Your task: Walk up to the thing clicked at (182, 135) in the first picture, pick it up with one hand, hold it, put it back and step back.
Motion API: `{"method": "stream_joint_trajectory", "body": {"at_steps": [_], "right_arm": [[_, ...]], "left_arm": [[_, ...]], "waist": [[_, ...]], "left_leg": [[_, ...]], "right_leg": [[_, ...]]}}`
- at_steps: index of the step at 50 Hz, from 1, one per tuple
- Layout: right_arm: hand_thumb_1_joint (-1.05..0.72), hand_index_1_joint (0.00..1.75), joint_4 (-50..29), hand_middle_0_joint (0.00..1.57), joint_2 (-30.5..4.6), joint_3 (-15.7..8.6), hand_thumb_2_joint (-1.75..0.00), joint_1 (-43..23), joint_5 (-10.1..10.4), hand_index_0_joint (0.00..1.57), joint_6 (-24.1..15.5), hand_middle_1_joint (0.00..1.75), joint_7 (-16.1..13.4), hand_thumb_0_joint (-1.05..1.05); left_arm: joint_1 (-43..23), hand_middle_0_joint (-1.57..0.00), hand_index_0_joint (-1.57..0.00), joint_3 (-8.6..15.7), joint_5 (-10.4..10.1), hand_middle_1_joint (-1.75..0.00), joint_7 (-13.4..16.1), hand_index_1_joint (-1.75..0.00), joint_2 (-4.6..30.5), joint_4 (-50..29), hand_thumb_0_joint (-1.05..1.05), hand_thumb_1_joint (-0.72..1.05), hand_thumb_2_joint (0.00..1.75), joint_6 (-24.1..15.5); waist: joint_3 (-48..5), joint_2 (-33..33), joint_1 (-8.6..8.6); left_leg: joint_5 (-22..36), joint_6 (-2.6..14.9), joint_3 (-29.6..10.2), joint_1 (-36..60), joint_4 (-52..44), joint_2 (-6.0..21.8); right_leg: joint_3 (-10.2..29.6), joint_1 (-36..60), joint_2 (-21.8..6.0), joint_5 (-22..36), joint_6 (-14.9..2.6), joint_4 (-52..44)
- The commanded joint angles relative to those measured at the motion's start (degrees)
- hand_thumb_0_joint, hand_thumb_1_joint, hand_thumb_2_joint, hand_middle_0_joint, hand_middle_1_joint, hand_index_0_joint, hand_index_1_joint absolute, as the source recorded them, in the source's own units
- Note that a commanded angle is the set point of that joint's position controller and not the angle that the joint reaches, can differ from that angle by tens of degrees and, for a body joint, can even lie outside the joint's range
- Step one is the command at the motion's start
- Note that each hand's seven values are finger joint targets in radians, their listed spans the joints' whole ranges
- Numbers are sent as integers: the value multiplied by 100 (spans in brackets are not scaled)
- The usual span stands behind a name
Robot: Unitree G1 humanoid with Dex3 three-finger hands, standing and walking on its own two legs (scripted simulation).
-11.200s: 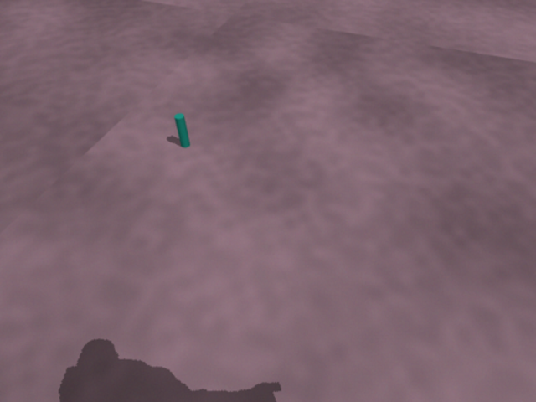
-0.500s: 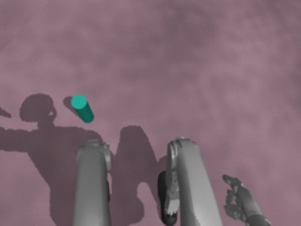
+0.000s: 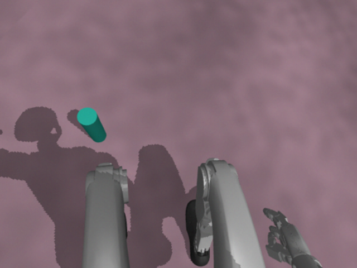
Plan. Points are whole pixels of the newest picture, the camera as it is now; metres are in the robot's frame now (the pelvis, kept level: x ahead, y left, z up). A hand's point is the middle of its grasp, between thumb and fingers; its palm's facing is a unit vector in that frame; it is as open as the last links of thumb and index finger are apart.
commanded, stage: approach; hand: left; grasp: from the side
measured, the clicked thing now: (93, 127) +0.46 +0.22 -0.29
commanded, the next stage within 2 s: close in in 0.50 s
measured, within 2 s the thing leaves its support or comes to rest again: neither
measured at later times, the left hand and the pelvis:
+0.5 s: hand (36, 126) +0.43 +0.33 -0.18, palm faces +0.04 -1.00 +0.03, open 17.4 cm; pelvis -0.01 +0.01 -0.08, yaw -5 degrees
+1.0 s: hand (80, 131) +0.44 +0.24 -0.25, palm faces +0.02 -1.00 +0.01, open 17.6 cm; pelvis -0.02 +0.02 -0.11, yaw -9 degrees
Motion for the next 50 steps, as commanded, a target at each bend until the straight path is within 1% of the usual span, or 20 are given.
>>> {"method": "stream_joint_trajectory", "body": {"at_steps": [1,3,6,11,15,16,18,20,22,23,24,26,29,31,34,37,39,40,45,50], "right_arm": [[-90,30,-276,20,-1332,-467,-90,681,4,20,-171,30,-69,0],[-90,30,-239,20,-1350,-421,-90,677,-24,20,-186,30,-58,0],[-90,30,-278,20,-1345,-323,-90,587,-54,20,-242,30,-15,0],[-89,30,-334,20,-1488,-136,-90,410,-197,20,-291,30,80,0],[-89,30,-382,20,-1640,20,-90,245,-360,20,-223,30,150,0],[-89,30,-435,20,-1628,69,-90,142,-407,20,-199,30,171,0],[-90,30,-398,20,-1695,130,-90,51,-509,20,-119,30,199,0],[-90,30,-455,20,-1746,262,-90,-55,-629,20,-23,30,235,0],[-91,30,-447,20,-1786,345,-90,-205,-748,20,77,30,259,0],[-92,30,-457,20,-1884,355,-91,-205,-811,20,120,30,258,0],[-92,30,-457,20,-1888,424,-91,-274,-861,20,164,30,276,0],[-92,30,-441,20,-1941,475,-91,-377,-965,20,225,30,296,0],[-93,30,-432,20,-1968,627,-91,-517,-1054,20,298,30,340,0],[-93,30,-423,20,-1982,724,-91,-585,-1114,20,342,30,371,0],[-94,30,-460,20,-2040,837,-91,-755,-1191,20,395,30,427,0],[-94,30,-540,20,-2054,972,-91,-927,-1280,20,441,30,502,0],[-93,30,-591,20,-2086,1053,-90,-1023,-1324,20,484,30,543,0],[-94,30,-606,20,-2093,1074,-90,-1054,-1349,20,525,30,568,0],[-93,30,-611,20,-2106,1147,-90,-1165,-1508,20,618,30,662,0],[-93,30,-654,20,-2195,1161,-90,-1307,-1568,20,673,30,715,0]], "left_arm": [[-1316,-8,-6,322,-242,-8,-51,-9,2290,-889,0,-57,1,-380],[-1401,-8,-6,237,-305,-8,-103,-9,2125,-657,0,-58,3,-492],[-1377,-8,-7,190,-450,-8,-154,-9,1967,-212,0,-58,1,-761],[-1336,-8,-6,-79,-578,-9,-187,-9,1533,342,0,-52,2,-1326],[-1486,-7,-6,-15,-590,-9,-4,-9,1727,486,0,-51,3,-1771],[-1702,-7,-5,111,-548,-9,77,-9,2010,222,0,-51,4,-1922],[-1574,-7,-6,157,-453,-8,212,-9,2123,313,0,-52,3,-2125],[-1551,-7,-5,258,-340,-9,337,-10,2312,192,0,-52,5,-2343],[-1656,-6,-5,165,-252,-9,405,-10,2296,21,0,-50,5,-2546],[-1747,-7,-5,229,-237,-9,454,-10,2321,-99,0,-51,5,-2662],[-1639,-7,-5,43,-219,-9,475,-10,2041,31,0,-50,5,-2726],[-1650,-6,-5,-103,-178,-10,543,-10,1900,-13,0,-51,5,-2855],[-1423,-7,-5,-532,-198,-9,685,-10,1241,560,0,-53,4,-2954],[-1414,-8,-7,-748,-210,-8,799,-7,1031,744,0,-61,0,-3048],[-1410,-8,-8,-796,-254,-7,1082,-7,970,902,0,-61,0,-3280],[-1357,-8,-8,-633,-264,-8,1483,-7,1060,978,0,-61,0,-3542],[-1441,-7,-7,-522,-164,-8,1803,-8,1242,984,0,-61,0,-3708],[-1345,-7,-7,-491,-120,-9,1939,-8,1155,1120,0,-61,0,-3764],[-1324,-6,-6,-851,211,-7,2351,-6,932,1188,0,-55,1,-4009],[-1442,-5,-6,-1407,231,-6,2498,-5,510,1207,0,-53,1,-4126]], "waist": [[-3287,1278,66],[-3010,1187,-89],[-2690,775,-187],[-2612,978,-336],[-2527,1210,-350],[-2571,1280,-285],[-2592,1591,-242],[-2686,1916,-296],[-2804,2260,-340],[-2886,2417,-441],[-2833,2511,-541],[-2774,2701,-647],[-2299,2427,-865],[-2089,2182,-992],[-1888,1871,-1016],[-1736,1671,-961],[-1561,1725,-962],[-1519,1717,-991],[-1217,1865,-1162],[-950,1709,-1386]], "left_leg": [[855,326,446,2543,-1478,-29],[712,339,421,2299,-1357,-20],[413,381,438,1775,-1119,-26],[705,286,324,1904,-795,18],[635,230,220,1891,-535,62],[567,231,232,1882,-466,77],[639,182,217,2043,-422,111],[893,129,158,2225,-338,134],[1074,72,89,2498,-273,188],[1252,43,41,2662,-221,194],[1380,1,-38,2807,-223,216],[1426,-30,-105,2922,-119,246],[1259,-28,-189,2600,38,228],[1168,-7,-234,2383,195,229],[988,46,-263,2020,366,201],[754,82,-303,1713,485,196],[594,65,-351,1607,436,194],[602,45,-393,1675,397,206],[431,32,-402,1539,432,215],[-36,45,-545,1436,369,227]], "right_leg": [[-249,1443,171,824,-378,-1250],[-297,1356,181,737,-369,-1180],[-340,1332,234,477,-328,-1157],[-507,1128,271,753,-353,-737],[-641,961,309,728,-357,-436],[-636,968,326,650,-356,-404],[-685,914,347,703,-370,-242],[-751,1041,346,928,-367,-39],[-796,955,361,1050,-382,131],[-843,982,347,1218,-371,196],[-911,896,348,1276,-372,281],[-975,811,369,1314,-369,353],[-1104,729,380,1305,-346,398],[-1167,806,408,1328,-316,380],[-1220,988,432,1306,-274,375],[-1269,1178,493,1174,-236,386],[-1334,1149,508,1041,-234,425],[-1377,1117,511,1043,-230,454],[-1424,1110,545,1053,-231,448],[-1535,855,566,797,-216,445]]}}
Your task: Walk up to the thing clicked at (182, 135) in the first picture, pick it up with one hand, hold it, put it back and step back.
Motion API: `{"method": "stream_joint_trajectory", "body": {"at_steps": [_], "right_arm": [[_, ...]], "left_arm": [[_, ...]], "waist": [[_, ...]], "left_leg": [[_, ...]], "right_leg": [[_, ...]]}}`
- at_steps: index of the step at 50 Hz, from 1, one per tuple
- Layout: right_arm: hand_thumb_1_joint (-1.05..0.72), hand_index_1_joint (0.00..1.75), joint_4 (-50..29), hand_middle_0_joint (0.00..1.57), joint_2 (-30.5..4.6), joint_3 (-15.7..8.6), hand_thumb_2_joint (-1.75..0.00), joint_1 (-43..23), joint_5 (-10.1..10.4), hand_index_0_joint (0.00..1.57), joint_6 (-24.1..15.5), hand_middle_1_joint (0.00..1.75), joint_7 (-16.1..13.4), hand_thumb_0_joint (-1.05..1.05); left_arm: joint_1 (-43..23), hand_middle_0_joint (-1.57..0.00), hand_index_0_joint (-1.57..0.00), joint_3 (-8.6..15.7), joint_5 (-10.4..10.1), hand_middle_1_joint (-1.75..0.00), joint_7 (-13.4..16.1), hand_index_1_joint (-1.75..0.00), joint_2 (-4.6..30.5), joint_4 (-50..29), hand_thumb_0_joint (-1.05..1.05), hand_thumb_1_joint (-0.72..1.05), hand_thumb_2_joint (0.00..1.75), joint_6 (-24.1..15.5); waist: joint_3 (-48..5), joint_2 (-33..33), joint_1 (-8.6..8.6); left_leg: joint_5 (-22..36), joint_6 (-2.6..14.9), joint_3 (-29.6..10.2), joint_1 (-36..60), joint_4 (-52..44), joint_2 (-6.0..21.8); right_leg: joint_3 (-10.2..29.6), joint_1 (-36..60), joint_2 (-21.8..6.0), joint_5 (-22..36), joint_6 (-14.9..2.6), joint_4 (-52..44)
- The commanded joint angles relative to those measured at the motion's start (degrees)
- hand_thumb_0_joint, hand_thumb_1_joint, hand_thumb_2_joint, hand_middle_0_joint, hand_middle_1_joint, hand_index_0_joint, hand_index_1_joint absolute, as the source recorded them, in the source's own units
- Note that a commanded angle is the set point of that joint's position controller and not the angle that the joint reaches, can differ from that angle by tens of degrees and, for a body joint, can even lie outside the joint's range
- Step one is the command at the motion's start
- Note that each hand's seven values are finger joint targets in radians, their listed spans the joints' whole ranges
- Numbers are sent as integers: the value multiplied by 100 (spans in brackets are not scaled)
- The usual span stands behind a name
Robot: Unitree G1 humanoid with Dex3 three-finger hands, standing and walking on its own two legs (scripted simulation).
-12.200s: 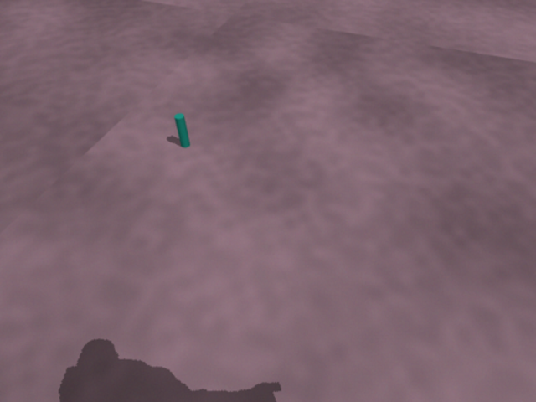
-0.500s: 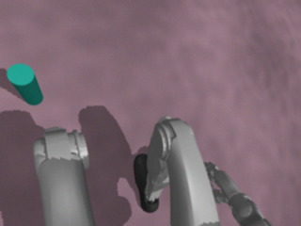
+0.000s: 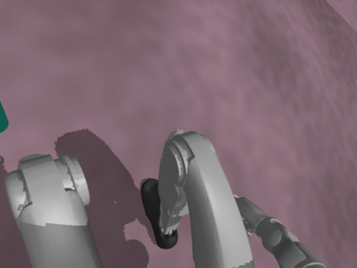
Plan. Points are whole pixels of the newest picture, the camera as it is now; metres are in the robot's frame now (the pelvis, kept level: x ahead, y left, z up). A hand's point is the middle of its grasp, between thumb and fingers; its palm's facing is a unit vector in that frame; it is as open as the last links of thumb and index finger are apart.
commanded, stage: close in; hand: left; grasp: from the side
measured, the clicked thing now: out of the picture +0.45 +0.27 -0.18
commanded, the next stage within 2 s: rest palm in 0.24 s
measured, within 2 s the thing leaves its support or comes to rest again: leaves its support in 1.44 s
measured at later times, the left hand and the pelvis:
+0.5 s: hand out of the picture +0.43 +0.26 -0.17, palm faces +0.18 -0.98 +0.00, open 15.8 cm; pelvis +0.00 +0.01 +0.00, yaw -1 degrees
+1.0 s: hand out of the picture +0.45 +0.26 -0.16, palm faces +0.23 -0.97 -0.01, open 7.6 cm; pelvis +0.00 +0.01 +0.00, yaw -2 degrees
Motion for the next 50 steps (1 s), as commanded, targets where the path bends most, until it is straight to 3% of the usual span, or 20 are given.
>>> {"method": "stream_joint_trajectory", "body": {"at_steps": [1,5,7,8,12,16,19,21,23,27,30,36,41,45,50], "right_arm": [[-92,30,-199,20,-2002,-680,-90,31,-38,20,10,30,-41,0],[-92,30,-197,20,-1999,-587,-90,50,-52,20,33,30,-2,0],[-92,30,-195,20,-1991,-521,-90,44,-76,20,63,30,-5,0],[-91,30,-209,20,-1967,-498,-90,2,-94,20,87,30,3,0],[-91,30,-233,20,-2003,-418,-90,-74,-186,20,170,30,18,0],[-91,30,-246,20,-1976,-381,-90,-108,-285,20,249,30,44,0],[-90,30,-244,20,-1980,-366,-90,-116,-321,20,284,30,70,0],[-90,30,-216,20,-2043,-389,-90,-122,-325,20,310,30,69,0],[-90,30,-196,20,-2043,-401,-90,-135,-316,20,309,30,64,0],[-89,30,-152,20,-1979,-362,-90,-75,-332,20,293,30,93,0],[-88,30,-138,20,-1960,-342,-89,-93,-339,20,323,30,94,0],[-88,30,-260,20,-1919,-271,-89,-182,-353,20,456,30,119,0],[-87,30,-293,20,-1919,-255,-89,-203,-380,20,494,30,120,0],[-87,30,-247,20,-1940,-251,-89,-148,-369,20,482,30,109,0],[-87,30,-251,20,-1921,-208,-89,-137,-347,20,501,30,98,0]], "left_arm": [[-1301,-5,-6,-350,-94,-6,155,-5,861,-846,0,-54,1,-499],[-1399,-5,-6,-463,-239,-6,299,-5,738,-739,0,-56,1,-652],[-1475,-5,-5,-473,-179,-6,428,-5,815,-666,0,-53,4,-738],[-1384,-6,-6,-418,-137,-7,502,-6,886,-581,0,-51,5,-771],[-1343,-6,-6,-377,13,-9,751,-8,989,-428,0,-44,10,-911],[-1198,-7,-7,-355,150,-10,925,-9,1009,-539,0,-37,14,-998],[-1126,-19,-17,-481,186,-16,1010,-17,857,-583,0,-24,22,-1023],[-1374,-27,-26,-653,215,-25,1049,-25,789,-681,0,-15,27,-1041],[-1448,-36,-35,-709,172,-33,1077,-33,734,-746,0,-7,33,-1024],[-1589,-41,-40,-789,131,-38,1249,-38,665,-758,0,2,41,-1032],[-1602,-46,-45,-855,224,-44,1373,-44,656,-604,0,11,47,-1032],[-1471,-64,-63,-744,400,-62,1604,-62,887,-363,0,31,65,-1009],[-1492,-78,-77,-763,407,-76,1680,-76,825,-370,0,52,79,-1020],[-1695,-89,-88,-760,328,-87,1719,-87,832,-485,0,58,89,-1011],[-1707,-109,-109,-681,314,-110,1755,-110,982,-392,0,63,107,-1024]], "waist": [[-3046,2825,-552],[-3155,2672,-571],[-3075,2676,-613],[-3017,2676,-527],[-2758,2913,-512],[-2830,3089,-490],[-2968,3069,-560],[-2859,3101,-717],[-2868,3030,-741],[-2976,2847,-769],[-2850,2874,-782],[-2624,2931,-638],[-2687,2941,-743],[-2813,2777,-850],[-2843,2753,-798]], "left_leg": [[-12,-10,618,2144,-1994,279],[237,-18,516,2194,-1899,248],[345,-23,469,2186,-1887,251],[350,-30,483,2153,-1888,259],[313,-78,421,2168,-1962,277],[519,-94,464,2305,-1933,283],[727,-105,425,2422,-1902,289],[582,-120,336,2440,-1960,305],[497,-101,333,2417,-1918,298],[481,-51,360,2334,-1791,276],[482,-74,307,2346,-1858,295],[380,-94,287,2222,-1974,317],[475,-81,289,2281,-1924,319],[456,-32,307,2228,-1813,320],[459,-28,306,2175,-1831,338]], "right_leg": [[-837,1202,110,415,-385,-1084],[-857,1346,135,624,-367,-1025],[-871,1397,137,717,-364,-996],[-863,1393,143,703,-377,-1004],[-909,1346,148,671,-393,-943],[-891,1522,171,861,-395,-952],[-924,1594,188,1033,-387,-930],[-974,1439,170,949,-380,-927],[-967,1409,173,925,-362,-960],[-934,1548,208,956,-337,-1033],[-960,1460,205,941,-351,-1008],[-996,1404,222,784,-382,-1010],[-1013,1489,245,907,-361,-1033],[-985,1575,266,964,-328,-1109],[-994,1607,283,939,-353,-1118]]}}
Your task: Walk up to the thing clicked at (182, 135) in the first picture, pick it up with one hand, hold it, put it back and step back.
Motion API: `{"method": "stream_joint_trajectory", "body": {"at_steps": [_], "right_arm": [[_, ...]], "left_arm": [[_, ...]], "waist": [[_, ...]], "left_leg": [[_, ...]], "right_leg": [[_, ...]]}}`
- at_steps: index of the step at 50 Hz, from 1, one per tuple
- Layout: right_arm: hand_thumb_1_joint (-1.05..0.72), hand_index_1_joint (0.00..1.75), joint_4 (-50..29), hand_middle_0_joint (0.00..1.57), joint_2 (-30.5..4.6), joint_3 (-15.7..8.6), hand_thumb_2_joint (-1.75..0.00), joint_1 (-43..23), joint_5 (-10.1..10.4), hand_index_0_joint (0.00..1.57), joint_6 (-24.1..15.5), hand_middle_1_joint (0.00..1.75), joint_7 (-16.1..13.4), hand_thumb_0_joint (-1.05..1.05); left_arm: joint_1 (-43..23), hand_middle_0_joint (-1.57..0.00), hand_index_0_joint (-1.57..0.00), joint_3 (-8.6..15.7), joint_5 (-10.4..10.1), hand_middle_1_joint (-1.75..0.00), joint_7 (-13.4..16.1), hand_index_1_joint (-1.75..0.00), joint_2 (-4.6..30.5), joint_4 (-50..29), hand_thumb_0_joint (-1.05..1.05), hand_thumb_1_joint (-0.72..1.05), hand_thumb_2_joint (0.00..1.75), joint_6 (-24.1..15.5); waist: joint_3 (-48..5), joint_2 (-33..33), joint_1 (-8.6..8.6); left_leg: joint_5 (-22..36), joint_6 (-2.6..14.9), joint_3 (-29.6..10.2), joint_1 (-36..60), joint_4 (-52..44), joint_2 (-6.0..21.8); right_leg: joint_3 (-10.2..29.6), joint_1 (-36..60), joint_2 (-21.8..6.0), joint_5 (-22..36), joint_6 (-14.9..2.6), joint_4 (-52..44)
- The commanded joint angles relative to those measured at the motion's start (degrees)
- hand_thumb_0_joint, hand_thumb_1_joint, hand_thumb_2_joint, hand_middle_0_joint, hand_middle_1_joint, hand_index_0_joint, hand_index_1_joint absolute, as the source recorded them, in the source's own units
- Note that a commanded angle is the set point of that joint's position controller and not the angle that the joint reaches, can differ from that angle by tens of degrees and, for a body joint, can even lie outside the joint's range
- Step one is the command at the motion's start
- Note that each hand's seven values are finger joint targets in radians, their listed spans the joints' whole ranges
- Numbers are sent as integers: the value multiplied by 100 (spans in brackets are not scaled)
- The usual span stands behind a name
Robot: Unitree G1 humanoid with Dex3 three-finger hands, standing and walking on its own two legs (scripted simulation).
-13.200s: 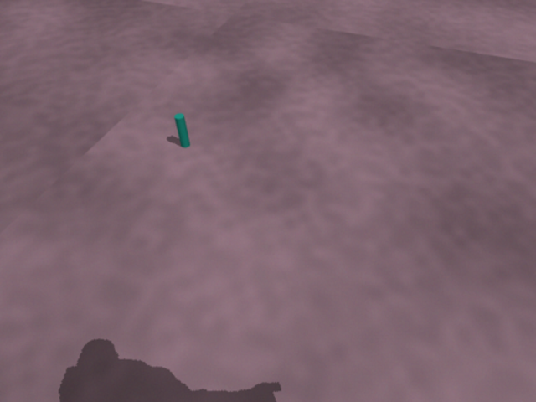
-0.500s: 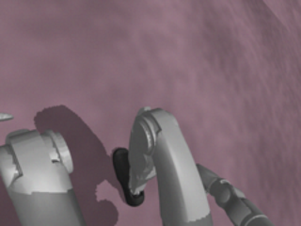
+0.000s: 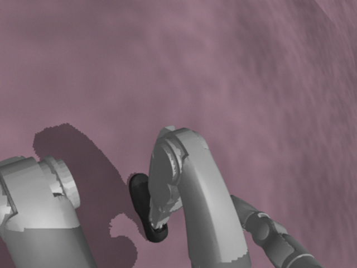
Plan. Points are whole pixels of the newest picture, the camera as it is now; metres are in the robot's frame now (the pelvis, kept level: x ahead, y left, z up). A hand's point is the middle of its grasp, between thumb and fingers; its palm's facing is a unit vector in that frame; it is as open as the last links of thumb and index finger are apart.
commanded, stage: close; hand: left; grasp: from the side
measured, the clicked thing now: out of the picture +0.44 +0.28 -0.19
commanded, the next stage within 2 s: settle in 0.04 s
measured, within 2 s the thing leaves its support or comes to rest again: leaves its support in 0.44 s
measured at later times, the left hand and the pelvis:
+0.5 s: hand out of the picture +0.44 +0.28 -0.15, palm faces +0.27 -0.96 -0.02, open 7.0 cm; pelvis +0.00 +0.00 +0.00, yaw +0 degrees
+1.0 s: hand out of the picture +0.42 +0.30 -0.03, palm faces +0.24 -0.97 -0.06, open 6.9 cm; pelvis +0.01 -0.01 +0.03, yaw +5 degrees
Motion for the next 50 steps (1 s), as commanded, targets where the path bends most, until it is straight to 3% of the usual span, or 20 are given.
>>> {"method": "stream_joint_trajectory", "body": {"at_steps": [1,3,7,8,12,15,21,23,25,29,33,35,38,39,40,43,46,49,50], "right_arm": [[-88,30,-67,20,-2039,-711,-89,160,-5,20,43,30,-105,0],[-87,30,-64,20,-2043,-682,-89,209,-16,20,58,30,-107,0],[-88,30,-43,20,-2035,-687,-89,194,-23,20,72,30,-119,0],[-90,30,-73,20,-2037,-685,-90,221,-19,20,83,30,-111,0],[-90,30,-84,20,-2054,-701,-90,250,-4,20,114,30,-104,0],[-90,30,-46,20,-2079,-747,-90,257,6,20,114,30,-112,0],[-90,30,-1,20,-2011,-952,-90,355,48,20,164,30,-111,0],[-91,30,-10,20,-1990,-1039,-90,433,89,20,167,30,-102,0],[-90,30,6,20,-1969,-1140,-90,549,160,20,163,30,-99,0],[-90,30,20,20,-1911,-1331,-90,705,326,20,184,30,-104,0],[-89,30,-12,20,-1756,-1567,-90,842,502,20,202,30,-109,0],[-89,30,-13,20,-1733,-1686,-90,980,585,20,203,30,-102,0],[-88,30,-68,20,-1657,-1873,-89,1067,739,20,207,30,-108,0],[-88,30,-67,20,-1655,-1938,-89,1138,782,20,216,30,-104,0],[-88,30,-61,20,-1604,-1996,-89,1120,833,20,211,30,-117,0],[-87,30,-17,20,-1486,-2156,-89,1296,943,20,225,30,-146,0],[-87,30,-50,20,-1346,-2294,-89,1337,1077,20,215,30,-181,0],[-88,30,11,20,-1294,-2410,-89,1494,1169,20,229,30,-219,0],[-87,30,5,20,-1286,-2457,-89,1516,1214,20,235,30,-238,0]], "left_arm": [[-1451,-112,-112,22,-61,-114,61,-113,827,-681,0,64,109,-350],[-1487,-118,-117,85,-48,-120,80,-120,982,-693,0,69,116,-347],[-1553,-126,-126,10,-8,-132,81,-132,927,-684,0,68,126,-309],[-1505,-124,-123,53,-9,-132,98,-134,924,-639,0,68,128,-301],[-1380,-130,-129,152,-90,-139,79,-141,962,-798,0,67,134,-295],[-1595,-134,-133,146,-72,-143,43,-144,1048,-1139,0,64,134,-304],[-1491,-135,-134,183,38,-143,-51,-144,1132,-2097,0,61,132,-136],[-1554,-136,-135,118,-31,-143,-81,-144,991,-2397,0,56,131,-11],[-1475,-136,-135,137,-114,-143,-97,-145,882,-2672,0,57,131,154],[-1343,-139,-138,-91,-149,-145,-170,-147,527,-2814,0,58,133,518],[-1227,-138,-137,-289,-120,-144,-296,-146,269,-3287,0,59,132,852],[-1131,-139,-138,-392,-185,-145,-363,-146,-13,-3371,0,59,132,1036],[-1241,-138,-137,-301,-255,-144,-407,-145,-17,-3743,0,55,130,1252],[-1174,-137,-137,-377,-284,-145,-452,-146,-208,-3852,0,53,131,1329],[-1331,-137,-137,-388,-269,-144,-469,-145,-147,-4046,0,55,130,1407],[-1547,-136,-135,-603,-256,-143,-493,-144,-430,-4343,0,53,129,1632],[-1506,-132,-132,-482,-295,-139,-490,-140,-430,-4474,0,49,125,1830],[-1615,-131,-131,-397,-341,-137,-521,-138,-425,-4586,0,48,124,1981],[-1519,-131,-131,-443,-354,-137,-550,-138,-569,-4526,0,48,124,2038]], "waist": [[-3067,3043,-726],[-3199,3051,-706],[-3053,3092,-754],[-3068,3071,-747],[-3235,3152,-645],[-3284,3426,-661],[-3681,3821,-451],[-3950,3898,-454],[-4166,3963,-344],[-4094,3800,-303],[-4197,3646,-71],[-4197,3606,-75],[-4375,3550,110],[-4429,3578,109],[-4465,3631,165],[-4597,3563,172],[-4723,3365,363],[-5006,3401,425],[-4980,3304,435]], "left_leg": [[618,-25,620,2123,-1954,320],[677,-20,644,2127,-1911,314],[651,-9,662,2094,-1908,318],[684,-22,635,2108,-1956,319],[835,-39,637,2220,-1969,325],[887,-75,610,2378,-2033,336],[1056,-106,747,2712,-2114,358],[1121,-102,806,2804,-2126,344],[1188,-102,853,2832,-2186,329],[1010,-75,886,2591,-2314,296],[907,-21,1002,2441,-2412,252],[837,-11,1011,2418,-2502,235],[572,17,1035,2326,-2660,199],[639,-2,1008,2480,-2728,200],[439,13,1030,2440,-2776,195],[301,41,1135,2424,-2866,162],[94,108,1296,2188,-2936,102],[277,117,1409,2278,-2934,70],[287,121,1392,2315,-2998,65]], "right_leg": [[-759,1392,187,959,-470,-947],[-757,1503,203,1013,-476,-976],[-750,1450,182,1005,-470,-987],[-780,1487,179,1016,-471,-975],[-775,1629,184,1118,-476,-957],[-779,1515,163,1167,-489,-892],[-633,1528,122,1260,-526,-898],[-592,1606,111,1321,-536,-934],[-538,1667,94,1376,-555,-948],[-503,1439,62,1232,-581,-982],[-390,1272,37,1105,-610,-1057],[-378,1191,11,1048,-606,-1079],[-312,1008,-23,779,-634,-1087],[-303,928,-48,840,-637,-1073],[-264,779,-48,668,-656,-1098],[-157,735,-78,558,-671,-1209],[-39,823,-92,318,-677,-1357],[52,868,-119,440,-695,-1384],[58,780,-140,440,-697,-1401]]}}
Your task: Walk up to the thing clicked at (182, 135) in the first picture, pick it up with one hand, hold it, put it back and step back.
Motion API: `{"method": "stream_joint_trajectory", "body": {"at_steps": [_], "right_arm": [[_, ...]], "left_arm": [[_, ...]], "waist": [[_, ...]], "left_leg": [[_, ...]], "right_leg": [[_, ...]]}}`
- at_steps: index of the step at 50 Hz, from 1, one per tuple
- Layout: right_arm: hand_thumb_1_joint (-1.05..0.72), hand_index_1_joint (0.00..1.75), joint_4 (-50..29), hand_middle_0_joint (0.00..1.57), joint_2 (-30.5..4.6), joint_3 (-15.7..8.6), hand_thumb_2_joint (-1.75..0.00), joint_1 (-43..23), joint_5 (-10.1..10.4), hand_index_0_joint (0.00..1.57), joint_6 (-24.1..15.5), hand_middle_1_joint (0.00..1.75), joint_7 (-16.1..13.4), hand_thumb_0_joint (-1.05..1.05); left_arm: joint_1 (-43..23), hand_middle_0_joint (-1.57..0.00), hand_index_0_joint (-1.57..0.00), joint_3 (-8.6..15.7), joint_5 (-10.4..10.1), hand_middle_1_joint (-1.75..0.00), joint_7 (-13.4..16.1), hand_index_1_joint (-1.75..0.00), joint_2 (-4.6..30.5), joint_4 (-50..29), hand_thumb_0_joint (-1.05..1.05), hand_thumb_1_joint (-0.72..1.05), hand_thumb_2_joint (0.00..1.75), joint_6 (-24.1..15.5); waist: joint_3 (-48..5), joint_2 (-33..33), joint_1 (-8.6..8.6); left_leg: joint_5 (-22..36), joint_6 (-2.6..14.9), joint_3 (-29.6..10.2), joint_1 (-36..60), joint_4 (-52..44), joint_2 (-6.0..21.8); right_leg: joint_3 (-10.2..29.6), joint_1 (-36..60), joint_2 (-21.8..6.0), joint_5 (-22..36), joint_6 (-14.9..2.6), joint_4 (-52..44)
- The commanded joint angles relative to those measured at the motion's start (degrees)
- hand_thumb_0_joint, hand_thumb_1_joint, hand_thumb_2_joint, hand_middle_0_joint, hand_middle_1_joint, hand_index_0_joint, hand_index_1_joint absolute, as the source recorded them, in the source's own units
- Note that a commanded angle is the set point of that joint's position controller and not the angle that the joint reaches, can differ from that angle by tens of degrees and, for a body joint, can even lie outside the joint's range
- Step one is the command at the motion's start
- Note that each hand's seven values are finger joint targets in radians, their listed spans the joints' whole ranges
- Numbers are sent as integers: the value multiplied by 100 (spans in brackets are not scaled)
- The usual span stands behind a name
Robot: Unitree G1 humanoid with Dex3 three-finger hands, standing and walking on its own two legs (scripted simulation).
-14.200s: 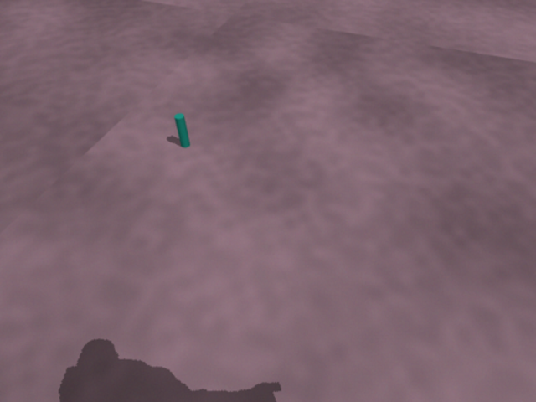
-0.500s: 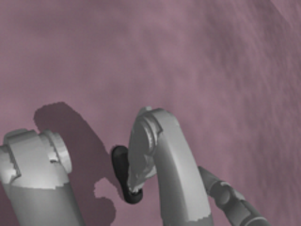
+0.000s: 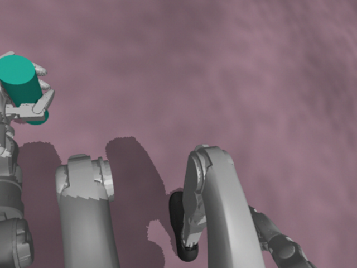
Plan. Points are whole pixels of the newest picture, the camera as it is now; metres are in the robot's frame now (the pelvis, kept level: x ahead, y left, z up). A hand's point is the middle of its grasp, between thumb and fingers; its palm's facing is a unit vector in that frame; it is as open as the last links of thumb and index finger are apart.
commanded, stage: settle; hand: left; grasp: from the side
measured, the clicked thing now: (27, 96) +0.44 +0.28 -0.08
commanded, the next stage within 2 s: lift in 1.06 s
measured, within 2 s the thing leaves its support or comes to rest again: neither
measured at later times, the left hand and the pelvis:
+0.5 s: hand (33, 72) +0.45 +0.26 +0.00, palm faces +0.17 -0.98 -0.05, open 6.9 cm; pelvis +0.02 -0.02 +0.03, yaw +5 degrees
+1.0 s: hand (26, 63) +0.44 +0.26 +0.04, palm faces +0.16 -0.99 -0.05, open 6.9 cm; pelvis +0.01 -0.02 +0.06, yaw +6 degrees
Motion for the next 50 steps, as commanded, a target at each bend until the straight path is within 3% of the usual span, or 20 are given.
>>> {"method": "stream_joint_trajectory", "body": {"at_steps": [1,5,11,16,17,19,20,24,27,29,32,33,35,36,37,39,45,47,48,50], "right_arm": [[-87,30,-196,20,-1567,-808,-89,585,162,20,-32,30,-142,0],[-87,30,-188,20,-1450,-919,-89,663,273,20,-23,30,-191,0],[-88,30,-113,20,-1325,-1080,-89,861,420,20,-55,30,-263,0],[-88,30,-84,20,-1248,-1211,-89,1036,464,20,-72,30,-357,0],[-88,30,-91,20,-1192,-1191,-90,1000,496,20,-76,30,-365,0],[-88,30,-109,20,-1194,-1277,-90,1069,511,20,-101,30,-384,0],[-88,30,-113,20,-1135,-1228,-90,1037,539,20,-104,30,-391,0],[-89,30,-44,20,-1105,-1312,-90,1050,544,20,-145,30,-440,0],[-89,30,-55,20,-1057,-1333,-90,1028,572,20,-195,30,-456,0],[-89,30,-38,20,-1081,-1356,-90,1085,574,20,-207,30,-483,0],[-89,30,-25,20,-1030,-1381,-90,1203,558,20,-216,30,-472,0],[-89,30,-58,20,-1044,-1398,-90,1151,574,20,-214,30,-482,0],[-89,30,-10,20,-1015,-1407,-90,1178,551,20,-234,30,-482,0],[-89,30,18,20,-1037,-1424,-90,1186,568,20,-240,30,-483,0],[-89,30,-5,20,-1028,-1439,-90,1125,556,20,-262,30,-485,0],[-89,30,21,20,-1035,-1454,-90,1172,554,20,-274,30,-501,0],[-88,30,-12,20,-1004,-1470,-89,1190,569,20,-319,30,-499,0],[-88,30,6,20,-1011,-1488,-89,1155,585,20,-324,30,-512,0],[-89,30,-14,20,-983,-1483,-90,1178,590,20,-342,30,-503,0],[-88,30,59,20,-1004,-1485,-90,1212,594,20,-341,30,-512,0]], "left_arm": [[-1941,-132,-131,245,-193,-138,-38,-139,871,-1412,0,48,125,-231],[-1933,-131,-131,292,-266,-138,-164,-139,823,-1649,0,47,124,-105],[-1902,-131,-130,449,-385,-138,-393,-139,752,-1570,0,42,125,115],[-1942,-130,-130,537,-404,-137,-567,-137,783,-1804,0,41,122,275],[-1683,-128,-127,659,-404,-134,-562,-135,842,-1547,0,39,121,329],[-2261,-129,-129,574,-477,-136,-573,-137,707,-2130,0,38,122,296],[-1719,-129,-129,704,-450,-137,-556,-139,708,-1603,0,39,124,370],[-2105,-132,-132,697,-425,-138,-636,-139,831,-1997,0,37,123,306],[-1660,-133,-132,558,-409,-139,-686,-140,450,-1365,0,36,125,398],[-1971,-133,-132,771,-437,-139,-666,-140,696,-1642,0,34,125,365],[-2141,-133,-133,732,-396,-139,-685,-141,667,-1894,0,35,125,382],[-1798,-135,-134,705,-354,-140,-680,-141,576,-1493,0,37,126,426],[-2248,-135,-134,598,-308,-140,-685,-142,557,-1887,0,35,127,378],[-1900,-135,-134,696,-314,-140,-690,-142,492,-1427,0,34,127,435],[-2312,-135,-134,456,-305,-140,-730,-142,396,-1835,0,36,127,393],[-2063,-135,-134,684,-264,-140,-705,-141,582,-1499,0,35,126,439],[-2513,-135,-134,571,-326,-140,-704,-142,471,-1859,0,37,128,388],[-2274,-136,-135,601,-240,-141,-681,-142,545,-1509,0,38,128,437],[-2539,-136,-136,492,-229,-142,-667,-143,471,-1742,0,37,129,405],[-2345,-135,-135,577,-255,-141,-641,-142,429,-1412,0,41,131,411]], "waist": [[-3584,2258,-215],[-3886,2062,-77],[-4132,1699,-54],[-4624,1570,41],[-4660,1494,169],[-4685,1643,95],[-4582,1514,166],[-4646,1553,149],[-4405,1292,122],[-4595,1352,156],[-4810,1480,178],[-4668,1387,216],[-4662,1651,158],[-4483,1484,160],[-4497,1624,84],[-4493,1528,150],[-4612,1604,140],[-4595,1582,223],[-4590,1644,140],[-4363,1591,108]], "left_leg": [[197,48,563,2605,-2131,61],[354,99,719,2501,-2154,10],[405,162,889,2477,-2213,-7],[881,189,1042,2539,-2152,-13],[799,198,1067,2590,-2202,-14],[726,187,1085,2600,-2282,-18],[681,188,1083,2598,-2357,-12],[695,207,1146,2617,-2364,0],[683,213,1132,2586,-2450,16],[815,222,1137,2685,-2454,13],[1021,186,1143,2917,-2543,20],[935,192,1138,2929,-2607,12],[969,157,1148,3059,-2691,13],[860,165,1128,3023,-2719,14],[807,164,1137,3029,-2710,17],[751,179,1164,3076,-2747,19],[450,165,1165,3161,-2920,-10],[524,155,1142,3283,-2977,-10],[524,152,1138,3286,-3012,-16],[422,151,1112,3179,-3060,-22]], "right_leg": [[-453,1191,204,697,-475,-1145],[-336,1395,177,753,-477,-1213],[-202,1624,152,697,-451,-1431],[-16,2141,89,1155,-406,-1561],[24,2101,93,1026,-413,-1601],[33,2106,75,970,-426,-1672],[33,2130,72,881,-421,-1713],[125,2195,53,912,-419,-1798],[139,2082,59,848,-423,-1880],[153,2219,42,991,-419,-1892],[149,2334,31,1140,-431,-1899],[148,2207,34,1004,-443,-1940],[132,2144,19,1032,-466,-1929],[115,2029,22,914,-465,-1960],[116,1961,22,891,-472,-1962],[135,2031,20,816,-458,-2043],[126,1996,6,534,-477,-2132],[129,1905,-1,556,-493,-2100],[125,1894,-7,568,-500,-2111],[126,1825,-25,505,-493,-2132]]}}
